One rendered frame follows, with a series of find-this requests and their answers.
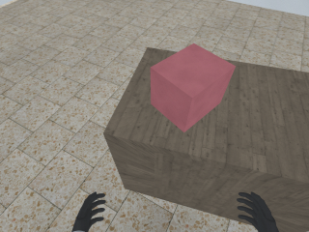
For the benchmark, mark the carton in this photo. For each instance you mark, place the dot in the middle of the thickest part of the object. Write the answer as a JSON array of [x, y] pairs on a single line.
[[187, 85]]

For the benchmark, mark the robot left hand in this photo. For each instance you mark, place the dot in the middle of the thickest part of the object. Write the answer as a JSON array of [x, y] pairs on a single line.
[[84, 220]]

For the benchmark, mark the pedestal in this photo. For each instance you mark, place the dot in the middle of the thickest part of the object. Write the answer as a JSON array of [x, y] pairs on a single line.
[[255, 140]]

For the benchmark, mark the robot right hand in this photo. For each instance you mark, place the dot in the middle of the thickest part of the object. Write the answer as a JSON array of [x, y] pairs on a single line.
[[262, 218]]

